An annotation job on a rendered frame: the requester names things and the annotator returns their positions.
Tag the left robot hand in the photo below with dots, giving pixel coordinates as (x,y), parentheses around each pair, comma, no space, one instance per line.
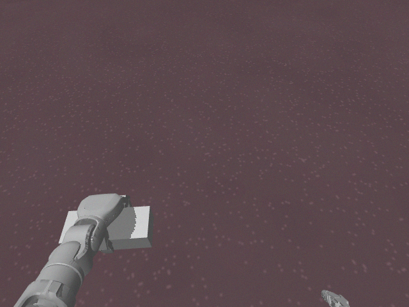
(107,207)

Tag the left robot arm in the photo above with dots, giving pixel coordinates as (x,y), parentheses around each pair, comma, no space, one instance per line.
(62,276)

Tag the carton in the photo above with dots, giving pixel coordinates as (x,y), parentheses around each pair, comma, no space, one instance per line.
(133,228)

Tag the right robot hand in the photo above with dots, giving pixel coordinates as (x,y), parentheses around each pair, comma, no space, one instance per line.
(333,299)

